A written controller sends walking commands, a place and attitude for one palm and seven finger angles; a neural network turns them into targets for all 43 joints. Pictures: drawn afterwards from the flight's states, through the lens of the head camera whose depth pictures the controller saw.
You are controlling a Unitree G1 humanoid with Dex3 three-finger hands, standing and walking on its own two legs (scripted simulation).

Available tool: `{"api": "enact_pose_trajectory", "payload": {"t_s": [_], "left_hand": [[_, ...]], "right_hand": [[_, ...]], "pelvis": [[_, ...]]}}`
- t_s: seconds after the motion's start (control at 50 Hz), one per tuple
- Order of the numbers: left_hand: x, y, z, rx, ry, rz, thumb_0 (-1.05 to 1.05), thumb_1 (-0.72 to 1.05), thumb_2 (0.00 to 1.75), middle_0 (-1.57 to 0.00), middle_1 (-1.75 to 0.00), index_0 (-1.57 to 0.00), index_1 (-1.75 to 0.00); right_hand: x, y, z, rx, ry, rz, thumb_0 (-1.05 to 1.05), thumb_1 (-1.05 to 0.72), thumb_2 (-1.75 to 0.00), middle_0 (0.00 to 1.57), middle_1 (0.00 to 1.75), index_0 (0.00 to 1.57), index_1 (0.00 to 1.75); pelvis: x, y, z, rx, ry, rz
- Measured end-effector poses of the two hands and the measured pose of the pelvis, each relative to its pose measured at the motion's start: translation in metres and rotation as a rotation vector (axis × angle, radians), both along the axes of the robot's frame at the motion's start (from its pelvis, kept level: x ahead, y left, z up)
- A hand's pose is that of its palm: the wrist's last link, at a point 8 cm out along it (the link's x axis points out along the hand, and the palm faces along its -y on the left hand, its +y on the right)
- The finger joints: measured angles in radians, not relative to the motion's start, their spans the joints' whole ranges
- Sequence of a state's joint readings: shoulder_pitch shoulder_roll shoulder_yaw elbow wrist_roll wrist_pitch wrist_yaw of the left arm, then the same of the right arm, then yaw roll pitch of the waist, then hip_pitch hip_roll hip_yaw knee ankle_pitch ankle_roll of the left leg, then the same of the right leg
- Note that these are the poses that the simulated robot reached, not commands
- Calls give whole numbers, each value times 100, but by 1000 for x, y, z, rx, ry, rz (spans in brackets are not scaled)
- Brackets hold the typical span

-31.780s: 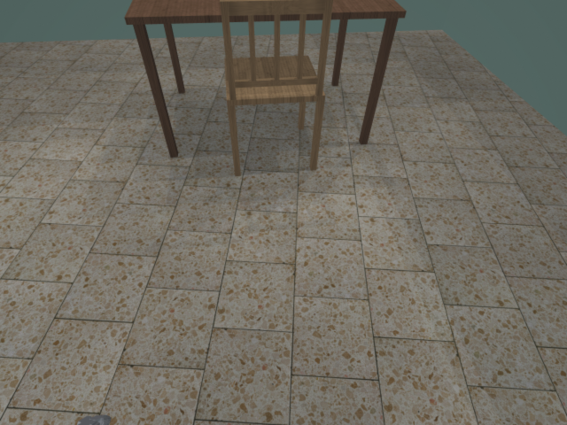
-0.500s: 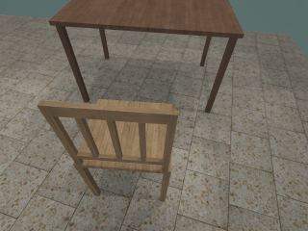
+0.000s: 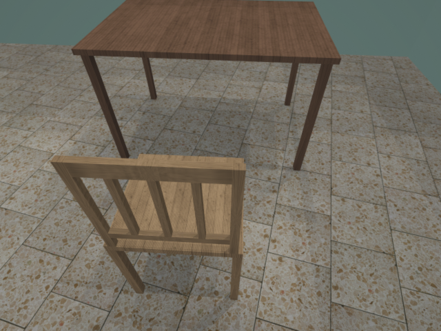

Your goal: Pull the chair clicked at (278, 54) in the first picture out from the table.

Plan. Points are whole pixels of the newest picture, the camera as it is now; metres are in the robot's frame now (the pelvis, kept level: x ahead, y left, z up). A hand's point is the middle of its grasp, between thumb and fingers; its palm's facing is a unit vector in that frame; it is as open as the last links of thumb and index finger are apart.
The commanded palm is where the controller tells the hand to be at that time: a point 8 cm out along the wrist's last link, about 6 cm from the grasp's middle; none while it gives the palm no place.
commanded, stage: let the arm hang, fingers relaxed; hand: left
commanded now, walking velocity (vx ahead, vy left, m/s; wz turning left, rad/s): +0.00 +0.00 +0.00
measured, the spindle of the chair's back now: (161, 209) +0.42 +0.19 -0.11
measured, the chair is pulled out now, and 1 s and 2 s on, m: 0.60 0.60 0.60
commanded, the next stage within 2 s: look to check the result in 0.14 s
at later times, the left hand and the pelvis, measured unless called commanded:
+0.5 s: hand out of the picture -0.01 +0.16 -0.17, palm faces +0.06 -0.98 -0.17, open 7.4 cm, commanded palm none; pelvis +0.00 +0.00 +0.00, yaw +0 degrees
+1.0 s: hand out of the picture -0.01 +0.16 -0.17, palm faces +0.07 -0.98 -0.17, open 7.4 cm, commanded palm none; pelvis +0.01 +0.00 +0.00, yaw +1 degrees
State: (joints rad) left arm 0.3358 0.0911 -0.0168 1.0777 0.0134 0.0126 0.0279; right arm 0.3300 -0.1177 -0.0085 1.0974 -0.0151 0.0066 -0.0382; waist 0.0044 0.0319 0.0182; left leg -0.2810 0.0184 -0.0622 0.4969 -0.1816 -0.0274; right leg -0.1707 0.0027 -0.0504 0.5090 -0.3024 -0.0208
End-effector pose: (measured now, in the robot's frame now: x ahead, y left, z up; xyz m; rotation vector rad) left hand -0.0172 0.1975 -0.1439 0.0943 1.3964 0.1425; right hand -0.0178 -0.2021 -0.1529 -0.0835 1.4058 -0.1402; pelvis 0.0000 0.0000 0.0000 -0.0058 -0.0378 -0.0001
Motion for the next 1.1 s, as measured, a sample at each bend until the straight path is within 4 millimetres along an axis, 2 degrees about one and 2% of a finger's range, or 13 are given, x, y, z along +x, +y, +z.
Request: {"api": "enact_pose_trajectory", "payload": {"t_s": [0.28,0.68,1.1], "left_hand": [[-2,10,3,30,22,12,1,91,90,-20,-30,-20,-30],[4,8,2,13,6,18,0,91,90,-20,-30,-20,-30],[-2,8,2,17,30,30,0,91,90,-20,-30,-20,-30]], "right_hand": [[-6,-12,3,-18,38,-2,0,-91,-90,20,30,20,30],[6,-6,3,-14,10,8,0,-91,-90,20,30,20,30],[4,-7,4,-17,31,8,0,-90,-90,20,30,20,30]], "pelvis": [[2,-6,0,-6,2,7],[4,-3,1,-5,1,9],[8,-3,1,-4,2,13]]}}
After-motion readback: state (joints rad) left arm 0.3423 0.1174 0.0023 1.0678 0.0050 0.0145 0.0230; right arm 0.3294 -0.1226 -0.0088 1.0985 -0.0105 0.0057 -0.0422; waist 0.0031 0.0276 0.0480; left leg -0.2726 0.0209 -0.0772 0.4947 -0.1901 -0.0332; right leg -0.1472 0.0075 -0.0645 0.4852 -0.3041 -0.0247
